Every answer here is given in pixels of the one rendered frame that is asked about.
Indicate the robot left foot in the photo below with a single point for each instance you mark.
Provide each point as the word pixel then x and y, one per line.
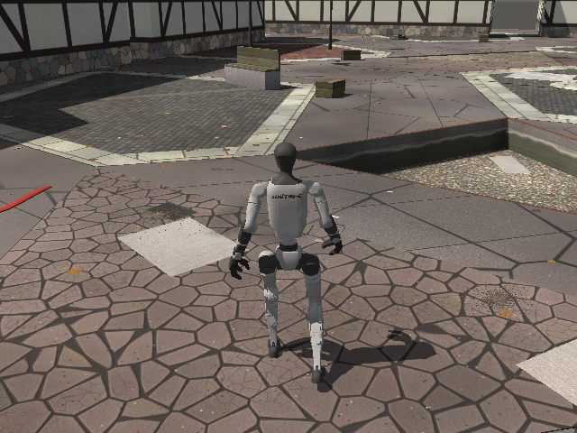
pixel 274 350

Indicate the robot left upper arm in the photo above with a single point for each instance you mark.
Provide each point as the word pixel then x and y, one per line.
pixel 258 191

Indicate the left robot forearm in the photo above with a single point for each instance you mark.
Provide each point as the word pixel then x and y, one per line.
pixel 241 243

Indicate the robot right hand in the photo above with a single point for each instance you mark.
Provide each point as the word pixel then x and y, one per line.
pixel 338 246

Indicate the robot right upper arm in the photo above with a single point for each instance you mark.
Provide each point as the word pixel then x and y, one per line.
pixel 315 189

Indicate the right robot forearm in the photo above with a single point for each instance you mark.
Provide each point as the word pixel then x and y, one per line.
pixel 333 232

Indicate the robot left hand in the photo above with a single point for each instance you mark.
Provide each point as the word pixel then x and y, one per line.
pixel 233 266

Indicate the robot right thigh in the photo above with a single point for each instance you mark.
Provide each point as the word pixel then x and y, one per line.
pixel 310 265

